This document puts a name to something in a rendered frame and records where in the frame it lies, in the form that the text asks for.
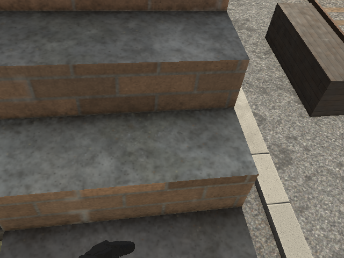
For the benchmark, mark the robot left hand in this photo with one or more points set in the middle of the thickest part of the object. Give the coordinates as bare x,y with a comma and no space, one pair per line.
108,249

